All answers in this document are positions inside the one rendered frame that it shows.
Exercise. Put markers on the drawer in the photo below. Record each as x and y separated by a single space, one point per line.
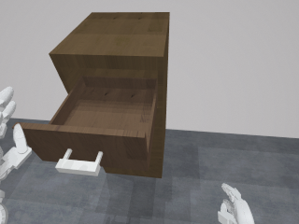
113 115

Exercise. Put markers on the right robot hand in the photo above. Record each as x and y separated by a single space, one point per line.
239 209

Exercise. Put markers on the left robot hand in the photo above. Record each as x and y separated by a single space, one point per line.
19 154

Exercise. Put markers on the handle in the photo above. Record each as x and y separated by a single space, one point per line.
65 165

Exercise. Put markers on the cabinet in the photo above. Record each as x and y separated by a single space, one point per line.
121 44

